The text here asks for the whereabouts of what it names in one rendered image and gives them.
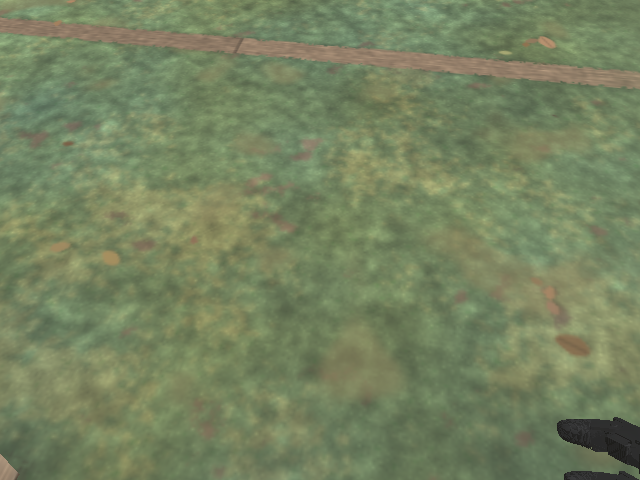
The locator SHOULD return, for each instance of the right robot hand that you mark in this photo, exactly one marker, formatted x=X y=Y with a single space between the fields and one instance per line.
x=619 y=438

